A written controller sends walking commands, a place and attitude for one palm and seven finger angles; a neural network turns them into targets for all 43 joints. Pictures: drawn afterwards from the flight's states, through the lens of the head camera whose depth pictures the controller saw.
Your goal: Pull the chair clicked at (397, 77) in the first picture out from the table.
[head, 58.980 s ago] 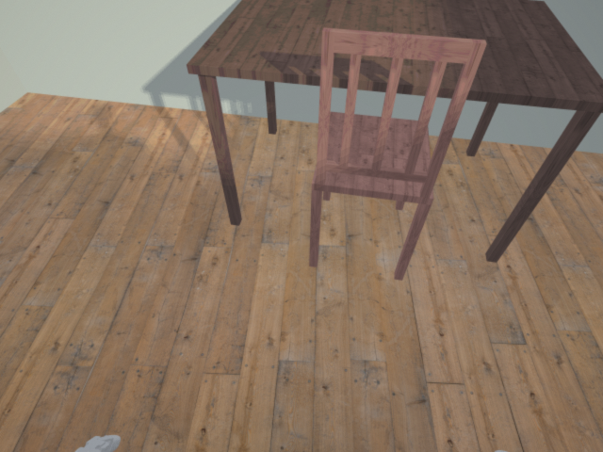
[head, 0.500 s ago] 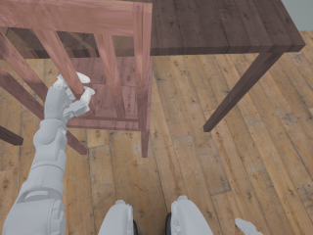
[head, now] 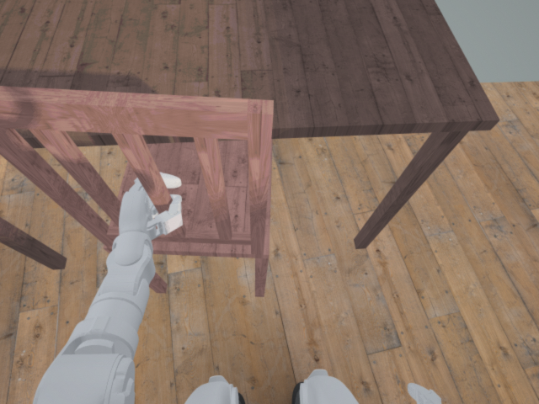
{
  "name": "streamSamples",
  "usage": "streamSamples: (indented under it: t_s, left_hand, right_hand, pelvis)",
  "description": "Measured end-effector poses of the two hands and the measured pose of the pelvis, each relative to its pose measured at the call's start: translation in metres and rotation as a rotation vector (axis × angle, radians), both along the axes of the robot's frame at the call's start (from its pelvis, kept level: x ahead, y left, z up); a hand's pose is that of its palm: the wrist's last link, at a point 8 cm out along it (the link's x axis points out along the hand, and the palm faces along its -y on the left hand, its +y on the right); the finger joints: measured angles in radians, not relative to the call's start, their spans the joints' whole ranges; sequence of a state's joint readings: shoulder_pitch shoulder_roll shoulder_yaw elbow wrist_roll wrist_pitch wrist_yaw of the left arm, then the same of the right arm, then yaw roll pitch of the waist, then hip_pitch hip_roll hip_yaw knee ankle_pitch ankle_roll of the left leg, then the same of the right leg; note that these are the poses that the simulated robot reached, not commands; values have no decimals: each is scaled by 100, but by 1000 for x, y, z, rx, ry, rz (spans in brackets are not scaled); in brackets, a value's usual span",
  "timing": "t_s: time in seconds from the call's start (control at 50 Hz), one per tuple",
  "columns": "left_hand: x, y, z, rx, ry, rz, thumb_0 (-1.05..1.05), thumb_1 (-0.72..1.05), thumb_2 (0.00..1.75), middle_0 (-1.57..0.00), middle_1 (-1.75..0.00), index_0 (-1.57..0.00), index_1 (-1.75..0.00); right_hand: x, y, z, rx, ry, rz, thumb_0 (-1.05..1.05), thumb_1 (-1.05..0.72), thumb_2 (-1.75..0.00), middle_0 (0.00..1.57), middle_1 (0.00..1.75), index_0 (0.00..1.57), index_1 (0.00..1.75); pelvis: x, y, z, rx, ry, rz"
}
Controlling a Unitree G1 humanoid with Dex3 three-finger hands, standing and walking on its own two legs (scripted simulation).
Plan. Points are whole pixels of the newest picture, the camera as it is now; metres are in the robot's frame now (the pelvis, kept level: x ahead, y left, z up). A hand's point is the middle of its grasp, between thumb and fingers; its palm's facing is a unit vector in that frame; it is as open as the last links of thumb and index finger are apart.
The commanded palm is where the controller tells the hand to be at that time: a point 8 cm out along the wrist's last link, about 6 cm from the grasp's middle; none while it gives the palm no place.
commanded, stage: step backward, pulling the chair out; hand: left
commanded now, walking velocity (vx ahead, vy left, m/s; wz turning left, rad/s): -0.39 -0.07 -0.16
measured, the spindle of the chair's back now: (159, 194) +0.43 +0.18 -0.02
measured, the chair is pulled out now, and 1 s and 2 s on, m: -0.03 0.13 0.27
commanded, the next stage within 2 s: none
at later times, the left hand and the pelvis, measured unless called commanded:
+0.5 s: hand (203, 250) +0.34 +0.10 -0.04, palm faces -0.02 -0.99 -0.16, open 5.4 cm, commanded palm +0.33 +0.15 -0.03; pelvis -0.04 -0.01 +0.02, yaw -3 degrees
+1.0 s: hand (206, 308) +0.25 +0.09 -0.04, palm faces -0.05 -0.99 -0.15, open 5.5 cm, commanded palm +0.26 +0.14 -0.03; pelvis -0.10 +0.00 +0.02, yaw -1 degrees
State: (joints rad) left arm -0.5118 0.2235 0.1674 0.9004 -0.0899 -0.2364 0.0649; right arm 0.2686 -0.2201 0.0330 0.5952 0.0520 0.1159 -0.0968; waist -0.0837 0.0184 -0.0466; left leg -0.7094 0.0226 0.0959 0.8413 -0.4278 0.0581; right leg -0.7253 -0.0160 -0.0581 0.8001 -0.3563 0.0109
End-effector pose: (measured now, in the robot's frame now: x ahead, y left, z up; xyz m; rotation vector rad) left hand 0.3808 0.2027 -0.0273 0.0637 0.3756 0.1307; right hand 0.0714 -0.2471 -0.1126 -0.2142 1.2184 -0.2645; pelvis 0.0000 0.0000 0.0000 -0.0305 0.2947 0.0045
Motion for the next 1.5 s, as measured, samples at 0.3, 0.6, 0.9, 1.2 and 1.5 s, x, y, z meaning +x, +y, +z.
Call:
streamSamples:
  t_s: [0.3,0.6,0.9,1.2,1.5]
  left_hand:
    - [-24,-28,7,56,97,-112,5,68,74,-31,-113,-49,-145]
    - [-78,-57,9,60,134,-139,3,68,72,-27,-115,-49,-145]
    - [-134,-62,10,68,139,-115,4,65,76,-29,-115,-49,-145]
    - [-152,-55,10,89,129,-190,3,64,76,-28,-118,-49,-145]
    - [-190,-60,12,79,158,-164,4,64,75,-27,-117,-49,-145]
  right_hand:
    - [-38,-18,17,-43,18,-68,1,-91,-90,20,30,20,30]
    - [-64,-30,20,-63,-57,-94,1,-91,-90,20,30,21,30]
    - [-94,-27,7,-6,-118,-44,1,-91,-90,20,30,21,30]
    - [-132,-2,6,-7,-122,-36,1,-91,-90,20,30,20,30]
    - [-174,-24,18,-56,-114,-68,1,-91,-90,20,30,21,30]
  pelvis:
    - [-9,2,21,6,-144,-53]
    - [-52,-4,24,32,-188,-54]
    - [-89,-11,20,61,-244,-46]
    - [-119,5,15,30,-281,-93]
    - [-160,9,25,54,-246,-80]
